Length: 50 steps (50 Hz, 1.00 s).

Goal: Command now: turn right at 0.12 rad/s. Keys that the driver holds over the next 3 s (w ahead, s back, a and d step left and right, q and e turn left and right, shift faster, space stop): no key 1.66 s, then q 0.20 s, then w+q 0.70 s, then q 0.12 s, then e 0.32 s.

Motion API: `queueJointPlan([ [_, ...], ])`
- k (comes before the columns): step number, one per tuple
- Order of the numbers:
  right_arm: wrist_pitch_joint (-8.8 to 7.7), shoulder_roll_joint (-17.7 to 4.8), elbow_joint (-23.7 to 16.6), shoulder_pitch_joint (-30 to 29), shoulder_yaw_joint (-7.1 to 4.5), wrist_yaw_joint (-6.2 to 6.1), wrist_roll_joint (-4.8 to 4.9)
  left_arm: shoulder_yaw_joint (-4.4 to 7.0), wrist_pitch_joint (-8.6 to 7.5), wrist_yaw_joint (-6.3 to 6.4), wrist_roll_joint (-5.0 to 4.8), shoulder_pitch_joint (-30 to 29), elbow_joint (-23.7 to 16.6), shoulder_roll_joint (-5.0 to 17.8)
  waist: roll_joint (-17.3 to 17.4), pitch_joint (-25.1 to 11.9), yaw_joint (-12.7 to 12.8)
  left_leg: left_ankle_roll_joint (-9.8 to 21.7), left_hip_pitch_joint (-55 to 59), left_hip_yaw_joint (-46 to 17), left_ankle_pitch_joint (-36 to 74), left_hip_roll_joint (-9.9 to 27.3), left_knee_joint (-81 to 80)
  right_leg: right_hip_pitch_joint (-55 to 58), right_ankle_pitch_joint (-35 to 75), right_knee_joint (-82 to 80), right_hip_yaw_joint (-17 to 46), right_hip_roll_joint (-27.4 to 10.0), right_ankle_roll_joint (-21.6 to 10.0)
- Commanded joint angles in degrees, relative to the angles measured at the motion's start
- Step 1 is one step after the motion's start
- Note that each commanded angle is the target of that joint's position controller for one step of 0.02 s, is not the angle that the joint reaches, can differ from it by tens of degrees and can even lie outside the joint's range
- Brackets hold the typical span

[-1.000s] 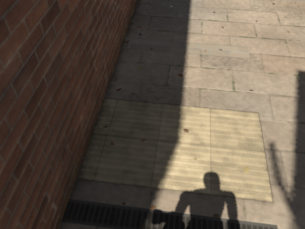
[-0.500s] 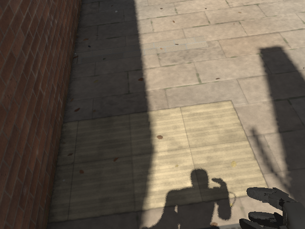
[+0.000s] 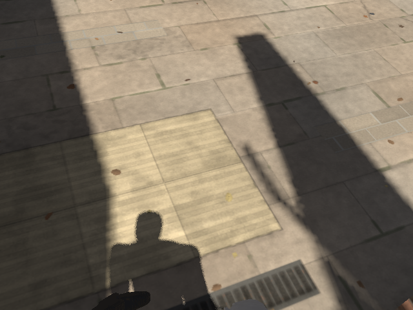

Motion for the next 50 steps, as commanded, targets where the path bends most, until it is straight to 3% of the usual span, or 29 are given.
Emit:
queueJointPlan([
  [1,-0.76,-10.7,-2.9,2.2,-3.38,-1.21,-0.10,-0.91,-1.53,-0.63,0.67,-2.5,-5.8,-0.5,11.2,-4.4,3.2,13.6,10.7,-13.4,27.4,12.8,-10.2,1.8,-1.1,-15.5,-1.4,-5.5,-0.5],
  [4,-0.31,-14.0,-3.2,-1.0,-5.70,-0.57,0.72,-1.51,-3.13,-2.16,1.79,-0.5,-5.3,0.6,16.1,-6.7,5.3,13.6,6.5,-6.8,44.8,12.1,-11.0,17.2,-12.6,-28.8,-9.9,-8.8,-2.6],
  [6,0.11,-13.9,-2.6,1.0,-7.19,-0.10,2.27,-2.00,-3.69,-2.66,2.64,0.3,-4.6,1.2,18.0,-4.5,3.6,13.5,4.9,-6.1,50.7,11.7,-11.3,23.4,-23.6,-40.8,-11.9,-7.9,-6.0],
  [7,0.98,-13.1,-1.0,4.0,-7.54,0.07,2.44,-1.99,-3.63,-2.77,2.16,2.0,-3.5,1.4,15.7,-3.7,3.3,13.1,5.8,-6.9,52.6,12.2,-10.5,25.1,-20.0,-49.4,-9.9,-7.6,-7.9],
  [8,1.27,-11.2,-0.5,7.2,-7.65,0.45,2.08,-0.99,-3.43,-3.06,2.14,2.2,-2.4,5.4,5.7,-1.7,1.7,10.2,7.4,-3.7,53.1,9.2,-4.8,22.6,6.8,-57.6,-3.1,-9.9,-11.1],
  [9,1.33,-9.5,-2.0,6.8,-7.80,1.30,1.01,0.02,-3.17,-3.33,0.77,1.9,-1.8,9.1,-5.9,-3.5,1.1,7.7,3.2,1.3,38.0,5.8,0.1,20.0,25.7,-64.6,6.3,-12.5,-15.4],
  [10,1.73,-10.5,-2.9,2.4,-8.60,1.90,1.03,-0.16,-2.93,-3.22,1.96,1.7,-2.6,8.4,-10.5,-3.2,3.5,5.6,-0.5,1.8,15.8,3.5,-1.3,17.7,20.6,-76.6,16.3,-14.0,-20.0],
  [11,2.18,-8.8,-3.6,0.1,-8.82,2.25,1.57,-1.30,-2.66,-3.16,3.23,-0.8,-2.9,5.0,-8.7,-1.6,1.8,4.6,-1.6,-0.2,3.0,2.1,-4.0,15.8,6.6,-80.6,20.9,-14.3,-24.0],
  [12,2.48,-6.7,-3.5,0.8,-8.39,2.54,0.78,-1.65,-2.94,-3.52,2.69,-3.4,-3.0,4.0,-8.1,-1.5,0.4,4.1,0.2,-0.1,4.9,2.2,-4.1,15.4,5.6,-76.6,19.5,-13.9,-24.3],
  [13,2.63,-4.3,-3.7,0.5,-7.78,3.02,-0.36,-1.27,-2.90,-3.50,2.20,-5.4,-2.7,4.0,-9.1,-2.2,0.0,3.8,1.7,0.9,7.2,1.7,-4.7,14.4,0.0,-75.1,16.9,-13.7,-22.7],
  [15,2.56,-4.4,-3.2,1.9,-8.05,3.12,-0.84,-1.57,-2.87,-3.22,2.33,-5.8,-1.6,2.1,-4.8,-3.1,-1.2,3.6,8.2,4.3,19.0,2.0,-7.2,12.7,-1.3,-65.1,6.7,-11.3,-17.9],
  [17,2.31,-6.3,-3.0,1.9,-7.90,3.24,-0.98,-2.64,-2.95,-3.80,2.43,-3.0,-1.2,-1.0,-0.2,-5.9,0.8,3.9,10.4,3.6,30.9,4.5,-6.5,15.2,-1.8,-58.9,0.3,-8.4,-13.4],
  [19,2.22,-8.4,-4.0,-0.7,-7.86,3.34,-0.46,-2.27,-2.67,-3.88,2.36,1.3,0.6,0.6,4.2,-7.0,3.3,6.1,4.1,1.3,30.0,6.2,-7.6,21.0,-4.6,-56.5,-3.1,-7.2,-11.4],
  [21,2.13,-9.0,-4.5,-1.0,-7.84,3.32,-0.56,-1.74,-2.47,-3.29,2.32,0.7,1.5,2.3,2.7,-5.9,3.1,5.7,2.3,1.3,29.1,6.6,-8.1,21.2,-2.7,-56.8,-2.7,-7.8,-12.3],
  [22,2.08,-9.1,-4.3,-0.2,-7.90,3.20,-0.77,-2.05,-2.32,-3.10,2.75,0.4,1.6,1.8,3.1,-5.7,3.0,5.3,3.1,2.1,29.5,6.2,-7.7,20.6,-1.6,-57.2,-2.3,-8.3,-12.6],
  [28,2.35,-6.5,-2.9,3.6,-7.06,2.46,-0.88,-1.97,-2.42,-2.97,2.31,-1.2,3.1,0.9,6.4,-4.4,2.9,5.1,2.1,2.0,21.7,6.2,-8.1,17.9,-9.3,-52.7,-5.3,-8.1,-12.3],
  [29,2.04,-6.0,-2.1,5.2,-6.81,2.53,-0.99,-1.78,-2.34,-2.82,1.76,-1.0,3.7,0.8,6.3,-4.8,3.0,4.9,2.3,1.5,19.5,6.5,-8.6,17.7,-12.6,-51.2,-6.0,-7.8,-12.2],
  [31,1.98,-6.8,-1.8,5.2,-6.96,2.21,-0.74,-2.10,-2.33,-2.66,1.78,-1.9,3.1,0.0,7.5,-4.1,4.2,4.9,0.3,0.8,14.6,6.6,-9.6,17.7,-14.9,-49.3,-7.3,-7.7,-12.1],
  [32,2.14,-8.1,-1.4,3.3,-7.21,2.05,-0.18,-2.53,-2.29,-2.90,1.95,-0.3,3.1,-1.4,9.1,-3.9,6.3,5.3,-2.9,-1.0,8.6,7.3,-11.9,19.9,-14.6,-49.8,-9.1,-7.4,-11.4],
  [34,2.25,-8.8,-1.5,3.2,-7.64,1.95,-0.21,-1.97,-1.65,-2.43,1.62,-0.8,4.5,-0.3,7.4,-1.0,5.1,5.1,-7.2,-1.9,-0.2,7.9,-15.2,20.1,-15.9,-47.2,-11.2,-6.2,-12.3],
  [36,2.10,-9.2,-1.7,2.9,-7.81,1.87,-0.33,-1.93,-1.35,-1.99,1.86,-0.5,5.1,-0.5,6.5,-0.9,4.9,4.4,-6.9,-1.4,-2.7,7.7,-15.3,20.1,-16.3,-46.9,-11.4,-6.0,-13.0],
  [40,1.98,-8.1,-1.3,3.7,-7.81,1.43,-0.19,-1.92,-1.55,-1.79,1.99,0.2,5.9,-0.6,7.5,-2.0,4.7,4.7,-5.2,-0.2,-0.4,7.2,-13.5,19.1,-15.9,-47.1,-11.1,-5.8,-13.6],
  [46,1.87,-7.2,-1.7,3.4,-7.89,1.59,-0.14,-1.65,-1.81,-1.46,2.27,0.4,5.5,1.9,4.0,-3.4,4.0,4.5,-4.1,3.6,4.3,4.9,-8.7,18.2,-10.2,-53.3,-6.7,-7.6,-15.4],
  [50,2.13,-6.3,-1.1,4.2,-7.72,1.63,-0.43,-1.64,-2.13,-1.59,2.15,-0.4,4.4,2.0,5.5,-4.3,3.6,4.9,-1.1,3.4,7.7,4.7,-7.4,15.9,-12.4,-52.5,-7.1,-8.0,-14.9],
])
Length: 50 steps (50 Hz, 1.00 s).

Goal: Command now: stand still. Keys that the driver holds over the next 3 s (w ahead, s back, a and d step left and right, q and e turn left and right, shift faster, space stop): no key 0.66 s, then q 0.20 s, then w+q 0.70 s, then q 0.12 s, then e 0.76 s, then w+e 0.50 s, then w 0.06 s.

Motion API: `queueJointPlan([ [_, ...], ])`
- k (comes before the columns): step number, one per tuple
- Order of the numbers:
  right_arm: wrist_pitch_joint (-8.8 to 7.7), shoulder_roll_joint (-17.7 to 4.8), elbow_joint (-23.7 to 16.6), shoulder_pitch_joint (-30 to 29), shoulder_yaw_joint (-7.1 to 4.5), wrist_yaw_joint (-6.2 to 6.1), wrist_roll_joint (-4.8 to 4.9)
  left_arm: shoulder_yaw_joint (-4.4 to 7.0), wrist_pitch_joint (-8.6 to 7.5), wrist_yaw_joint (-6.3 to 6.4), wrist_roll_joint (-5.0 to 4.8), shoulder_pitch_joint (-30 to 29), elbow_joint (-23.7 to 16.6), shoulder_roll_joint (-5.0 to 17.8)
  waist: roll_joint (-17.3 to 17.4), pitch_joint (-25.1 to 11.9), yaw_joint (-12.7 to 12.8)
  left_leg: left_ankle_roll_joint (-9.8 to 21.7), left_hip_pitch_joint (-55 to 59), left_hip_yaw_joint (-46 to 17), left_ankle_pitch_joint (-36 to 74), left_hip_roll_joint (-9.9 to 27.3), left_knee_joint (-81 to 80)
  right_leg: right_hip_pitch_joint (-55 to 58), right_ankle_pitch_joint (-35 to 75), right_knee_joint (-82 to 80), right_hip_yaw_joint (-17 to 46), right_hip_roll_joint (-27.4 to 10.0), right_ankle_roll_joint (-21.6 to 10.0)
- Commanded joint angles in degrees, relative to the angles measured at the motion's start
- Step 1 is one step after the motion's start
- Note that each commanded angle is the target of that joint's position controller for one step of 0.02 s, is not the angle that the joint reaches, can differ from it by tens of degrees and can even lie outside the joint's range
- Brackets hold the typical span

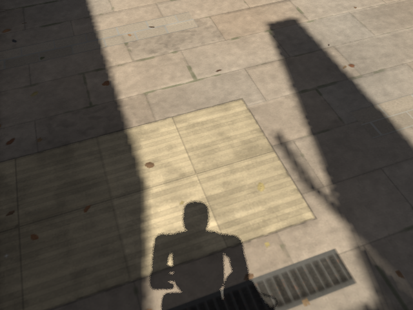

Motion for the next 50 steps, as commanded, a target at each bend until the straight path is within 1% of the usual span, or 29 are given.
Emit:
queueJointPlan([
  [1,-0.15,-3.1,-0.1,8.7,-0.65,0.12,-0.15,0.25,-1.33,-0.10,0.20,-3.6,-5.0,1.9,-1.1,-3.3,-1.1,6.1,1.4,0.4,3.6,1.4,-3.1,0.5,5.5,-13.4,1.9,-0.8,-3.6],
  [3,-0.29,-3.9,-0.3,7.4,-0.75,0.26,0.00,0.14,-1.39,-0.08,0.08,-3.1,-4.7,1.5,-0.7,-2.5,-0.3,6.4,-0.6,-0.5,3.1,2.1,-4.3,1.9,5.7,-12.0,0.2,-0.2,-3.0],
  [5,-0.45,-4.2,-0.7,6.4,-0.79,0.36,0.07,0.17,-1.39,0.12,0.13,-3.3,-4.7,2.0,-2.5,-2.1,-0.1,6.0,-1.7,0.2,3.2,1.8,-3.8,2.4,7.8,-13.5,1.5,-0.9,-3.6],
  [8,-0.51,-3.0,-0.4,7.1,-0.53,0.35,-0.08,0.16,-1.51,0.16,0.08,-4.9,-5.6,2.6,-4.4,-2.6,-0.9,5.3,0.2,1.4,4.9,0.9,-2.0,1.0,8.0,-16.8,4.6,-2.7,-4.7],
  [9,-0.22,-3.0,-0.7,6.5,-0.61,0.20,0.00,-0.18,-1.64,-0.02,0.49,-5.6,-6.4,2.0,-3.5,-2.6,-0.9,5.4,1.1,1.4,7.4,0.7,-1.5,0.3,8.7,-16.8,5.0,-3.2,-4.6],
  [10,-0.06,-2.5,-0.6,6.8,-0.47,0.11,-0.12,-0.21,-1.71,-0.15,0.43,-5.8,-6.5,1.8,-3.5,-3.1,-1.0,5.5,1.9,1.2,8.5,0.8,-1.3,-0.1,8.1,-16.4,4.7,-3.1,-4.3],
  [11,0.02,-1.9,-0.3,7.5,-0.30,0.00,-0.10,-0.38,-1.72,-0.23,0.31,-5.6,-6.6,1.4,-3.1,-3.1,-0.9,5.7,2.1,0.9,8.3,0.9,-1.6,-0.2,7.2,-15.9,4.2,-3.0,-4.0],
  [13,0.09,-2.3,-0.4,7.2,-0.29,-0.05,-0.13,-0.44,-1.60,-0.33,0.10,-5.5,-6.4,1.2,-3.0,-2.8,-0.6,5.8,0.8,0.2,6.6,1.3,-2.6,0.5,6.1,-14.7,2.9,-2.5,-3.6],
  [14,-0.17,-2.1,0.0,8.0,-0.15,0.07,-0.25,-0.20,-1.48,-0.24,-0.39,-5.2,-6.0,1.5,-3.8,-2.7,-0.7,5.6,0.2,0.0,3.6,1.6,-3.3,0.9,4.2,-14.7,2.4,-2.1,-3.6],
  [15,-0.31,-2.4,0.0,7.8,-0.23,0.11,-0.20,-0.22,-1.43,-0.18,-0.47,-5.3,-6.0,1.4,-3.4,-2.0,-0.5,5.4,-0.8,-0.2,1.9,1.6,-4.0,1.2,3.7,-14.6,2.1,-2.1,-3.7],
  [24,-0.64,-1.8,0.4,8.1,-0.23,-0.02,-0.17,-0.21,-1.60,-0.12,-0.51,-5.7,-5.3,0.7,-2.1,-1.7,-0.4,5.0,-1.4,-0.2,-0.8,1.7,-5.0,1.1,2.8,-13.6,1.3,-2.2,-4.0],
  [25,-0.39,-2.3,-0.2,7.0,-0.43,-0.15,0.02,-0.46,-1.63,-0.20,-0.01,-5.9,-5.6,0.3,-1.4,-1.5,-0.1,5.1,-1.6,0.0,0.9,1.6,-4.7,1.1,4.4,-13.5,1.4,-2.5,-4.0],
  [26,-0.53,-1.7,0.3,8.1,-0.22,-0.08,-0.17,-0.12,-1.58,-0.11,-0.42,-5.5,-5.1,1.0,-2.7,-2.2,-0.4,5.0,-1.3,0.2,-0.5,1.7,-4.6,1.2,3.2,-13.9,1.5,-2.3,-4.1],
  [27,-0.35,-2.1,-0.1,7.3,-0.44,-0.16,0.02,-0.41,-1.60,-0.23,-0.05,-5.6,-5.5,0.5,-1.9,-1.9,-0.2,5.1,-1.5,0.3,0.8,1.5,-4.3,1.2,4.4,-14.0,1.5,-2.6,-4.2],
  [28,-0.27,-2.0,-0.3,7.3,-0.42,-0.19,0.04,-0.33,-1.58,-0.24,0.01,-5.6,-5.4,0.8,-2.4,-2.3,-0.3,5.1,-1.3,0.5,1.0,1.4,-3.9,1.0,4.5,-14.4,1.9,-2.7,-4.2],
  [33,0.03,-1.3,0.0,8.4,-0.28,-0.38,-0.06,-0.38,-1.54,-0.41,-0.14,-5.8,-5.8,0.7,-2.4,-2.3,-0.8,4.9,-0.3,0.7,-1.0,1.1,-3.5,-0.7,0.7,-15.2,2.4,-3.0,-4.4],
  [35,0.29,-3.5,-1.5,5.8,-1.05,-0.78,0.40,0.03,-1.30,0.01,0.07,-5.9,-7.0,1.8,-1.7,-2.1,0.3,5.6,-2.6,-0.4,-3.0,0.6,-3.6,0.0,-0.5,-14.2,1.1,-3.1,-4.7],
  [36,0.06,-3.7,-2.2,5.4,-1.18,-0.89,0.51,0.59,-1.12,0.41,-0.28,-5.8,-7.2,2.8,-2.6,-2.0,0.3,5.7,-3.9,-0.9,-6.1,0.4,-4.0,0.3,-2.7,-14.4,0.9,-3.1,-5.0],
  [37,-0.13,-4.3,-3.0,4.4,-1.51,-1.02,0.67,0.78,-0.99,0.77,-0.23,-5.7,-7.8,3.2,-2.7,-1.6,0.7,5.8,-5.2,-1.3,-7.4,-0.1,-4.1,0.5,-3.6,-14.9,0.8,-3.4,-5.3],
  [39,-0.38,-4.2,-3.9,3.3,-1.83,-1.15,1.42,1.21,-0.93,1.12,-0.06,-5.5,-9.2,4.1,-4.0,-1.8,0.9,5.6,-6.4,-1.2,-9.3,-1.6,-3.0,0.6,-5.0,-17.4,2.9,-4.7,-6.3],
  [41,-1.21,-3.4,-5.2,3.0,-1.97,-0.68,1.60,2.10,-1.18,1.39,0.25,-4.6,-10.2,6.2,-8.1,-3.1,0.6,5.4,-7.6,0.1,-8.2,-4.0,1.0,1.9,-6.0,-21.9,7.4,-7.9,-7.9],
  [43,-1.66,-2.2,-5.0,4.8,-2.35,0.07,1.93,2.99,-1.52,1.50,0.46,-5.1,-11.4,8.4,-12.2,-5.7,-1.1,5.0,-4.7,4.4,-3.9,-8.3,9.3,0.8,-7.0,-25.9,12.8,-12.9,-10.0],
  [44,-1.85,-0.8,-4.0,7.2,-2.40,0.44,2.28,3.50,-1.78,1.20,0.66,-6.2,-12.2,9.3,-14.6,-7.6,-2.6,4.7,-1.4,7.4,-10.8,-11.1,15.5,-2.1,-13.8,-28.0,14.4,-16.0,-10.8],
  [45,-2.21,0.3,-2.2,10.9,-2.62,0.84,3.15,3.60,-2.04,0.72,1.07,-8.7,-13.1,9.0,-16.0,-7.9,-4.6,4.8,1.2,8.9,-21.9,-12.6,19.5,-5.8,-23.6,-29.1,12.9,-17.8,-10.7],
  [46,-2.38,0.5,0.6,16.3,-2.96,1.15,4.21,3.71,-2.12,0.27,0.52,-11.9,-14.2,8.4,-13.8,-7.4,-7.1,5.5,6.0,9.3,-23.8,-12.6,19.7,-10.8,-31.5,-26.6,7.8,-17.1,-8.7],
  [47,-2.43,2.2,4.5,25.1,-2.74,1.43,4.47,3.98,-2.17,-0.27,-0.78,-16.9,-14.8,7.6,-10.9,-6.6,-11.9,5.8,12.3,10.3,-19.3,-12.6,19.1,-16.9,-35.1,-16.7,-0.7,-14.9,-5.3],
  [48,-2.73,1.7,8.9,33.3,-2.92,1.48,3.26,3.40,-2.16,-0.56,-1.16,-21.3,-16.1,4.1,-1.6,-5.4,-15.6,6.6,18.0,7.4,-17.3,-12.0,16.1,-22.2,-34.3,0.8,-10.1,-10.7,-1.0],
  [49,-4.05,-3.3,8.9,34.0,-3.07,1.20,1.54,2.10,-1.80,-1.20,-2.05,-24.2,-18.7,-1.3,14.3,-1.4,-15.4,12.9,11.8,-20.4,-34.7,-1.6,-3.1,-24.5,-31.2,27.6,-17.5,1.0,3.7],
  [50,-6.24,-4.9,2.6,18.4,-1.17,1.26,1.22,1.60,-1.63,-1.07,-4.31,-25.8,-21.2,-3.3,11.6,8.0,-9.3,19.3,-2.9,-57.6,-51.9,8.5,-20.7,-26.4,-20.8,33.5,-2.3,2.6,3.4],
])
Over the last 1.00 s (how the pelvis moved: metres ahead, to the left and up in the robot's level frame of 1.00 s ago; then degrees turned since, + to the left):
-0.01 -0.02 0.01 -2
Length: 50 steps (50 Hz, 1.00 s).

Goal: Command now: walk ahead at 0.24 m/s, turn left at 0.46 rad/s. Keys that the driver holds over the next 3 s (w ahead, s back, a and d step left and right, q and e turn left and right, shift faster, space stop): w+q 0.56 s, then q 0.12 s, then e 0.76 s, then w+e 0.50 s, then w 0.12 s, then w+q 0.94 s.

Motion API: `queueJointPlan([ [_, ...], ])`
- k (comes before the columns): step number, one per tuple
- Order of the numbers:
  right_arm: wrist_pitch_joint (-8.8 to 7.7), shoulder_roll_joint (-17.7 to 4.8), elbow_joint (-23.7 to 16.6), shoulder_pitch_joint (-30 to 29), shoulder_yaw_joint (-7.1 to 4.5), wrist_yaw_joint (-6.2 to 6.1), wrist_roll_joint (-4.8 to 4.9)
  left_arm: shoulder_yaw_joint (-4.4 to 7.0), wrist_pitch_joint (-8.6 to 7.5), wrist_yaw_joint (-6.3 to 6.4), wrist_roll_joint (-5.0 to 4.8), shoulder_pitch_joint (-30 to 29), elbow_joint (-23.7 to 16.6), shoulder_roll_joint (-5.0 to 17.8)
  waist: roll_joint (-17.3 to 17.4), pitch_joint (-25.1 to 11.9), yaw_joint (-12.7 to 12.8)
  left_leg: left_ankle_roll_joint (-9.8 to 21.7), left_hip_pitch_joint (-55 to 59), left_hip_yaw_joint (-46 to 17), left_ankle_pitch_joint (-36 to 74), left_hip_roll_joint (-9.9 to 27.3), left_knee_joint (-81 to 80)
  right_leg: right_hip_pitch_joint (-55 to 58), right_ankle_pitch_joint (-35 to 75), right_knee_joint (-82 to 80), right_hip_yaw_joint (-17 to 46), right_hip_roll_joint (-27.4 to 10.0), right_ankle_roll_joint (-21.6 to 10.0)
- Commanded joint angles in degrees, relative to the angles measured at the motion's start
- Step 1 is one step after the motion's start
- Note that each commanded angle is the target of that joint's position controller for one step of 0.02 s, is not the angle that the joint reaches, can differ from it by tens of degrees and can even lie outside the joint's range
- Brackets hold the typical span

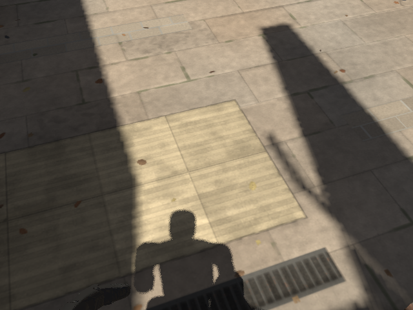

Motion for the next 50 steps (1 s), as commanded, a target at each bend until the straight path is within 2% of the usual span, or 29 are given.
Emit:
queueJointPlan([
  [1,-2.25,-8.2,-1.7,6.3,0.48,-0.72,-1.27,-1.70,-2.06,0.41,-2.06,-18.2,-12.2,-5.6,9.3,9.8,-1.9,12.1,2.5,-59.5,-45.5,17.9,-36.8,-18.1,-10.3,18.0,4.3,9.9,1.4],
  [3,-1.25,-11.4,-4.0,-1.9,-0.53,-1.77,1.13,-0.64,-3.57,0.89,3.26,-10.5,-10.2,-2.5,2.8,2.1,3.5,7.6,4.7,-51.5,-32.3,13.4,-29.6,-7.1,-7.5,5.6,7.1,10.7,2.8],
  [7,3.25,-7.1,-6.9,-6.9,-1.07,-3.44,3.02,0.01,-5.85,-1.11,4.98,12.0,-3.4,-0.4,16.0,-3.7,13.9,1.0,-18.0,-21.1,-3.9,0.2,-30.1,40.8,-12.8,-15.6,-7.9,14.8,1.5],
  [8,2.71,-9.0,-10.8,-15.1,-1.84,-3.39,3.86,1.72,-6.13,-0.30,4.98,25.3,-1.1,3.3,13.3,-2.7,23.0,-0.2,-31.7,-20.5,13.3,-3.4,-21.6,59.2,-14.5,-29.1,-4.0,15.4,0.6],
  [9,0.13,-8.7,-16.2,-24.1,-1.90,-2.11,3.89,5.64,-6.90,0.74,3.42,37.3,3.4,11.5,-9.4,3.3,28.3,3.4,-45.1,-24.6,24.5,-6.8,8.3,61.9,-9.9,-46.3,18.6,8.8,-4.0],
  [10,-3.61,-4.6,-20.2,-20.8,-0.84,0.24,3.53,6.91,-9.74,1.38,1.33,31.1,3.0,16.1,-27.4,3.5,15.2,5.2,-65.8,-32.7,-11.7,-6.8,17.5,61.3,37.2,-64.5,60.8,-19.3,-13.2],
  [11,-5.88,-3.7,-17.9,-26.0,-0.48,1.81,2.65,6.29,-11.76,3.38,-0.87,29.9,1.9,11.1,-15.7,6.8,16.8,2.7,-66.3,-36.5,-8.6,-4.5,20.7,53.5,45.9,-67.3,66.3,-20.9,-11.8],
  [14,-1.10,-4.6,-9.5,-6.7,-0.88,0.19,-0.28,2.90,-8.00,2.21,3.64,5.5,-0.2,2.7,-4.0,0.4,-2.6,-4.6,-30.3,-13.0,9.1,-4.9,37.4,13.7,33.6,-51.2,29.9,-10.7,-5.6],
  [15,2.13,-5.3,-7.9,-2.5,-0.50,0.67,-0.29,1.88,-6.29,1.73,5.01,-1.0,-1.1,4.2,2.9,-0.6,-8.2,-7.7,-12.4,-2.5,24.9,-6.7,44.0,-4.0,24.2,-51.9,17.0,-5.7,-4.3],
  [17,5.52,-4.7,-9.0,-1.4,0.41,-0.15,0.40,1.14,-5.91,1.13,2.68,-5.9,-3.1,7.2,1.9,-3.3,-9.9,-12.5,-6.6,-2.8,39.4,-4.2,52.5,-3.7,14.3,-54.7,10.1,-4.4,-3.4],
  [19,7.10,-5.2,-13.5,-7.3,1.49,-0.77,0.71,0.94,-5.66,1.28,1.28,0.7,-2.2,6.8,5.5,0.4,-6.7,-10.2,-7.5,0.0,32.2,-0.8,30.3,1.8,7.8,-51.7,3.7,-2.2,-1.4],
  [22,4.89,-6.5,-16.1,-22.0,0.68,2.38,2.96,4.30,-5.79,0.85,3.67,18.0,3.6,13.4,2.3,-2.2,6.1,-6.8,-5.6,4.3,33.5,3.3,7.5,22.2,12.1,-49.5,0.2,-4.0,-1.6],
  [23,3.87,-9.4,-12.9,-16.9,-0.77,2.54,2.59,5.12,-6.29,0.26,3.27,17.3,4.7,15.0,-5.1,-5.5,4.8,-5.3,-3.0,1.6,43.9,6.1,12.7,25.5,21.8,-43.9,2.6,-6.1,-2.0],
  [24,3.46,-8.8,-14.2,-20.9,-0.43,3.07,3.74,3.75,-5.43,0.11,2.97,19.1,4.2,11.7,-4.7,-2.0,7.9,-4.7,-11.6,3.1,32.6,6.5,-7.8,34.0,26.5,-45.0,-0.8,-5.3,-1.9],
  [25,2.83,-8.7,-14.1,-22.5,-0.90,3.13,3.44,4.84,-4.99,0.19,2.67,20.8,5.6,13.6,-5.2,-1.4,8.4,-5.0,-4.9,7.6,29.1,4.7,-10.3,32.7,34.6,-42.5,-0.6,-6.3,-2.6],
  [27,1.97,-11.3,-9.6,-11.8,-2.83,2.95,2.91,5.31,-5.46,0.19,1.60,19.9,6.3,13.7,-4.5,-4.9,3.1,-2.0,15.1,10.2,30.6,2.6,-17.9,26.5,49.7,-28.5,-3.8,-5.9,-1.8],
  [28,1.26,-12.8,-6.2,-0.4,-3.99,2.86,2.23,5.65,-6.24,0.55,0.63,17.0,5.9,13.6,-2.1,-5.8,-4.1,2.7,27.9,5.6,32.2,4.1,-24.9,18.1,47.6,-6.9,-6.9,-2.0,-0.4],
  [29,0.12,-14.5,-2.2,9.3,-3.86,3.23,1.12,4.09,-6.96,0.36,2.97,10.4,3.3,8.3,10.9,0.5,-8.8,6.3,39.4,-1.1,39.9,8.2,-19.3,-8.5,6.2,20.8,-7.5,4.6,0.5],
  [30,-1.14,-18.3,-3.1,6.7,-2.07,3.44,-3.30,1.98,-9.03,0.95,3.26,4.8,-3.1,2.7,14.0,0.7,-4.7,7.2,39.1,-6.9,69.4,11.7,-2.2,-21.9,0.5,31.4,-1.1,4.4,1.4],
  [31,-0.47,-24.4,-4.9,1.9,-4.77,2.82,-1.51,1.68,-10.58,0.68,1.03,12.7,-8.0,5.3,7.5,-14.1,1.7,18.6,44.6,-32.8,29.9,20.6,-8.9,-26.2,10.5,14.5,9.5,5.6,4.1],
  [32,0.38,-22.3,-5.6,-2.3,-4.18,2.66,-1.59,1.81,-10.72,1.40,0.16,7.2,-8.7,7.1,1.2,-10.0,2.3,19.8,35.0,-38.2,12.7,25.3,-15.4,-27.6,13.9,6.3,11.6,2.7,4.8],
  [33,0.36,-12.8,-6.6,-6.1,-0.71,2.33,-1.97,2.82,-9.55,2.38,0.38,4.5,-5.6,9.8,-4.0,-6.1,0.8,13.7,27.2,-29.1,16.4,21.0,-12.6,-25.3,18.8,8.9,11.3,2.9,4.5],
  [34,-0.93,-12.1,-8.1,-10.6,-0.52,2.91,0.18,3.05,-8.99,2.27,0.12,11.5,-4.8,9.7,-5.5,-5.4,7.5,13.0,18.1,-30.9,6.2,18.0,-10.0,-20.7,27.5,-2.2,12.8,2.3,4.9],
  [35,-0.71,-15.1,-6.9,-13.5,-1.09,2.32,0.92,2.52,-8.43,2.08,0.59,12.4,-5.9,8.0,1.2,-3.0,10.0,14.2,12.6,-37.1,-4.1,21.6,-11.7,-24.3,32.3,-5.1,12.7,2.6,6.6],
  [37,0.35,-4.5,-5.0,-13.8,3.77,-1.19,-1.13,2.40,-5.27,1.37,2.43,11.3,-4.7,7.0,0.8,-0.7,10.0,8.8,-1.2,-27.9,1.4,15.3,-8.9,-12.0,52.2,-20.1,11.8,3.8,10.3],
  [39,0.18,-5.6,-2.6,-11.8,4.69,-2.53,-1.74,1.76,-4.48,0.53,3.38,13.7,-3.8,3.6,3.8,-4.1,10.6,3.7,-1.8,-25.0,20.7,14.6,-5.5,-4.8,58.4,-18.9,10.9,4.6,10.5],
  [40,-0.17,-7.6,-2.2,-10.2,4.20,-2.90,-2.08,3.25,-4.68,0.39,3.09,13.7,-3.2,7.0,3.3,-4.7,9.8,1.6,0.5,-23.0,24.6,14.5,-4.8,-4.2,63.6,-25.5,12.5,5.7,9.9],
  [43,0.08,-4.3,2.6,-0.1,4.48,-3.76,-1.39,4.35,-4.87,-0.92,1.26,6.6,-2.9,7.0,9.6,-0.3,3.4,-1.6,12.8,-22.6,15.8,14.0,-3.1,-12.4,65.6,-35.4,19.5,9.2,8.2],
  [50,-1.83,1.0,4.7,-0.1,5.23,-5.83,-0.37,4.39,-4.22,-1.67,2.22,6.2,-0.2,3.5,11.4,5.5,3.8,-1.6,4.0,-15.2,19.4,10.0,4.8,2.7,79.7,-61.1,22.0,13.4,7.6],
])
Over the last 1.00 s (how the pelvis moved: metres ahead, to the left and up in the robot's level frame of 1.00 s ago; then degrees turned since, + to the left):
-0.03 0.01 -0.03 4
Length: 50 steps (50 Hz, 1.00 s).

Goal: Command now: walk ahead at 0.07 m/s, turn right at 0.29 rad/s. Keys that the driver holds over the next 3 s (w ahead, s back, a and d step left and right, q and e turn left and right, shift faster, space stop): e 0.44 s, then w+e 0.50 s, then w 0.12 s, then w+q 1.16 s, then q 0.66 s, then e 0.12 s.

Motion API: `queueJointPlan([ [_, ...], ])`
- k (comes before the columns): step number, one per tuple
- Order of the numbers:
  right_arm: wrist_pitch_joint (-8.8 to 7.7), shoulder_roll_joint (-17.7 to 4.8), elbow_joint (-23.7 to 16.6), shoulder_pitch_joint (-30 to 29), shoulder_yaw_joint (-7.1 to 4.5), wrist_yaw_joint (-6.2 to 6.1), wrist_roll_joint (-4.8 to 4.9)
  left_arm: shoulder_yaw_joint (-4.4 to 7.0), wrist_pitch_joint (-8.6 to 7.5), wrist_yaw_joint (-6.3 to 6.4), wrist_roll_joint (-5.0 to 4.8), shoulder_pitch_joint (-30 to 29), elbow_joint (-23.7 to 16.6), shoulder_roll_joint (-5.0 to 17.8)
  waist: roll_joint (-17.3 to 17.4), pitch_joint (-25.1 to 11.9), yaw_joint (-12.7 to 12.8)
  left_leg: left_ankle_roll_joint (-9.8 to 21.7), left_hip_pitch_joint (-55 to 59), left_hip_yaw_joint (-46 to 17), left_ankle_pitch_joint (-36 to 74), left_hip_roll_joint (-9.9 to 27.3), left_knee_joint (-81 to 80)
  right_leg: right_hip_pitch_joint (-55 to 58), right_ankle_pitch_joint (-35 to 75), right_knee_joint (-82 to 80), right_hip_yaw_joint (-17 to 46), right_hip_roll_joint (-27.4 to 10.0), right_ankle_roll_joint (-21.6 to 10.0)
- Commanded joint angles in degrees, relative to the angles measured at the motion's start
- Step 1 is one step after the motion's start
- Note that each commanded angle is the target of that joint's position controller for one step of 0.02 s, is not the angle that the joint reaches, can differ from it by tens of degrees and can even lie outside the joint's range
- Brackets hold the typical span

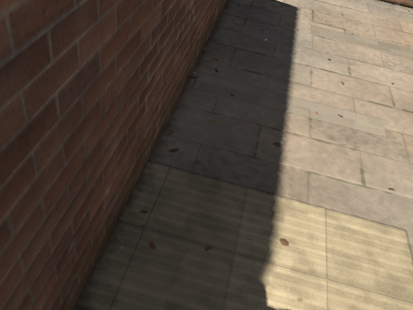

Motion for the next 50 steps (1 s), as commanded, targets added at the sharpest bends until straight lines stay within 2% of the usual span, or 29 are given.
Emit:
queueJointPlan([
  [1,-1.26,-4.0,0.4,5.2,-0.64,-0.49,0.26,-0.23,-1.23,-0.27,0.26,-7.0,-4.8,-0.6,14.7,10.2,-2.3,0.0,-4.4,-12.1,37.4,10.9,-10.5,-2.5,2.8,-7.4,1.8,0.9,-0.4],
  [4,-1.53,-5.8,0.0,6.0,-1.49,-0.69,0.69,-0.58,-2.39,-1.71,-0.29,-9.7,-4.3,-0.1,11.0,10.9,-3.8,1.7,-1.3,-13.3,38.6,11.5,-5.7,-3.0,-0.4,-17.3,1.3,-0.1,-1.2],
  [8,-1.63,-9.6,-2.6,6.5,-3.68,-1.31,1.30,-0.71,-4.43,-3.94,-1.28,-13.7,-5.4,1.2,11.8,11.0,-5.7,4.9,4.1,-17.9,42.8,13.5,-0.7,-5.8,-6.9,-24.8,0.9,-1.1,-3.0],
  [10,-1.26,-10.5,-3.4,3.1,-4.21,-1.13,1.39,-0.35,-4.98,-4.73,-2.10,-13.9,-5.7,2.7,12.0,9.5,-5.0,9.0,3.5,-22.1,34.5,15.7,4.0,-6.0,-7.5,-27.1,-0.8,-5.0,-3.8],
  [12,-0.80,-10.7,-4.1,0.8,-4.65,-0.84,1.16,0.07,-4.87,-4.96,-2.62,-10.4,-4.6,3.4,9.9,7.4,-3.2,9.4,0.6,-21.3,34.4,16.1,7.9,1.7,-8.2,-31.9,-3.1,-6.8,-5.6],
  [14,-1.72,-9.3,-5.3,-4.1,-4.34,2.01,0.08,0.69,-3.99,-3.83,-1.77,5.4,0.8,2.8,6.1,-1.2,4.3,3.6,-10.0,-4.6,32.0,9.1,23.7,33.0,4.3,-41.3,-11.2,-3.8,-8.5],
  [15,-2.52,-9.0,-6.6,-8.1,-3.90,3.67,-1.37,2.26,-2.83,-2.90,-0.90,21.8,5.7,4.9,1.4,-6.4,11.3,-2.7,-25.7,4.7,21.0,2.8,46.7,58.7,9.4,-39.9,-11.6,-5.1,-12.1],
  [16,-3.34,-5.4,-9.3,-9.6,-2.82,4.07,-2.79,2.21,-2.14,-1.96,-0.51,27.1,8.1,7.0,-8.1,-9.2,12.5,-8.5,-49.8,8.8,-16.2,-1.6,72.7,78.2,28.8,-21.0,-2.7,-11.1,-17.5],
  [17,-3.71,-6.7,-14.8,-6.9,-1.93,4.10,-0.81,1.53,-1.18,-1.33,0.69,19.4,5.4,9.7,-10.1,-14.8,7.3,-10.9,-57.9,3.1,-17.4,0.2,79.7,82.4,41.4,-17.6,8.4,-16.9,-24.8],
  [18,-3.39,-7.3,-18.8,-10.1,-1.38,3.79,-0.70,1.12,0.23,-0.40,0.78,15.1,3.5,10.4,-4.6,-19.1,7.3,-12.7,-61.2,1.8,-15.4,1.2,82.2,80.7,40.9,-19.8,10.6,-20.4,-28.1],
  [19,-2.74,-6.2,-20.9,-12.9,-0.61,3.31,-0.57,0.74,0.55,0.33,1.29,10.1,2.2,11.4,6.2,-18.0,6.1,-11.9,-58.6,0.1,-6.7,3.5,77.5,69.8,25.5,-24.1,10.3,-22.2,-27.2],
  [20,-1.78,-4.4,-22.7,-11.4,-0.05,2.37,0.08,1.54,0.93,1.01,0.81,3.8,1.8,16.0,6.2,-16.0,0.2,-12.2,-55.5,-1.2,-3.4,5.2,72.9,57.3,10.5,-28.0,17.3,-25.2,-30.2],
  [21,-0.39,-5.1,-23.1,-11.9,-0.26,1.70,0.29,0.53,0.62,1.71,1.18,4.7,1.9,14.3,6.6,-11.3,-1.1,-12.1,-55.1,-3.1,6.5,5.6,65.5,46.7,-3.4,-30.1,19.3,-24.6,-28.2],
  [22,1.17,-6.9,-23.1,-13.8,-0.85,1.78,-0.19,-1.32,0.27,1.72,1.43,2.0,0.6,10.5,7.6,-6.7,-2.1,-12.5,-50.8,-2.7,12.5,4.7,65.1,36.8,1.5,-29.5,17.8,-22.0,-26.7],
  [23,1.99,-8.3,-24.8,-15.5,-1.19,1.94,-0.17,-2.45,0.01,2.71,-0.11,-1.0,-0.6,9.2,8.8,-1.2,-3.7,-13.3,-42.5,-2.3,22.9,4.8,48.9,24.0,-7.2,-32.2,11.2,-14.4,-23.0],
  [25,0.81,-7.7,-25.8,-18.9,-2.14,2.13,-2.80,-2.76,-0.56,3.65,-1.75,-2.0,-0.4,8.2,7.2,-0.1,-3.8,-13.8,-26.4,1.2,37.5,4.0,20.4,14.1,-17.2,-33.4,5.8,-4.1,-20.4],
  [27,-0.41,-3.6,-28.5,-25.7,-1.59,3.16,-1.82,-2.15,-0.06,4.68,-2.99,3.1,2.9,7.1,-0.4,-1.8,-1.4,-14.6,-16.1,2.2,37.5,2.7,2.4,15.4,-25.3,-35.7,6.4,-1.7,-19.9],
  [28,-0.32,-3.4,-28.1,-25.2,-1.85,3.27,-0.71,-1.49,0.00,4.69,-2.82,3.5,3.1,8.0,-2.8,-1.8,-1.5,-14.2,-14.6,1.0,36.1,2.7,-0.5,17.4,-27.8,-35.4,8.2,-2.9,-20.2],
  [30,-0.39,-5.6,-27.8,-25.7,-2.72,3.40,0.98,-0.03,-0.47,4.44,-3.18,2.3,1.7,10.1,-5.2,-0.1,-1.1,-12.3,-13.5,-0.9,30.6,3.1,-8.2,21.5,-36.6,-36.6,13.7,-5.7,-20.1],
  [33,-1.37,-11.7,-25.0,-20.8,-6.05,2.82,2.26,0.15,-2.21,2.64,-2.65,1.3,-0.1,8.0,-6.9,2.3,-2.9,-9.0,0.8,-2.1,23.5,3.0,-23.7,20.1,-45.9,-35.1,19.8,-5.3,-18.4],
  [34,-1.99,-12.3,-23.6,-18.1,-6.64,2.86,1.86,-0.23,-2.76,2.33,-2.30,2.2,0.2,5.9,-4.8,2.7,-4.3,-7.2,6.0,-1.5,24.2,4.2,-29.4,19.1,-45.3,-30.2,18.9,-2.6,-16.8],
  [35,-2.52,-12.9,-21.8,-10.8,-6.75,3.13,0.71,-1.12,-3.56,1.30,-1.44,4.9,1.2,2.1,1.5,-3.2,-6.3,-3.7,19.9,-6.0,24.0,10.9,-28.7,13.9,-53.1,-16.3,13.2,1.9,-14.2],
  [36,-2.46,-16.6,-20.2,-3.2,-7.62,3.29,-1.35,-2.22,-4.30,0.80,-2.08,9.1,-0.3,-1.6,19.4,-9.7,-5.7,4.1,34.9,-23.7,26.7,24.3,-29.3,-0.3,-62.1,0.2,4.5,8.7,-11.3],
  [37,-3.19,-16.4,-18.3,-1.1,-8.61,4.36,-1.19,-0.61,-5.24,0.98,-3.67,6.4,-1.7,4.9,24.7,-7.7,-6.2,10.0,32.1,-39.5,11.3,29.2,-36.5,-10.0,-60.2,9.6,4.1,5.8,-9.7],
  [38,-3.80,-13.3,-18.3,-3.9,-8.07,4.67,-0.34,0.83,-5.20,1.36,-3.30,1.4,-1.3,9.3,18.6,0.9,-5.6,9.7,25.0,-35.4,5.0,27.3,-38.2,-13.3,-52.7,14.3,2.0,1.9,-8.6],
  [40,-3.84,-10.5,-18.0,-9.1,-7.32,4.55,-0.09,0.97,-4.31,2.30,-1.72,0.2,-0.6,9.2,13.7,5.5,-2.9,6.2,15.9,-23.5,12.8,21.7,-40.1,-10.6,-41.1,15.6,-1.8,-1.5,-7.4],
  [43,-4.43,-9.3,-14.4,-8.0,-6.91,5.23,-0.43,-0.10,-4.11,1.21,-1.68,-1.3,-1.5,5.1,12.2,6.9,-1.7,3.9,8.0,-12.1,29.3,18.7,-42.1,-6.7,-34.1,15.6,-4.5,-3.7,-6.7],
  [46,-4.87,-11.1,-10.4,-3.5,-7.49,5.28,-0.93,-1.03,-4.39,0.32,-1.54,-5.5,-3.5,3.0,11.0,6.3,-2.9,3.2,10.4,-4.9,41.8,18.6,-41.7,-9.9,-27.8,9.0,-5.8,-4.3,-6.5],
  [50,-4.72,-13.1,-5.4,0.7,-7.25,5.02,0.24,-1.91,-4.47,-1.18,-0.96,-13.4,-6.4,0.8,11.3,5.2,-4.9,2.1,10.4,1.6,48.2,18.5,-40.4,-3.7,-22.5,-5.2,-11.3,-4.7,-7.9],
])
Over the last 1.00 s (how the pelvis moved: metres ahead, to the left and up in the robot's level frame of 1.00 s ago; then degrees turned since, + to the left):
0.14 0.16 -0.04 26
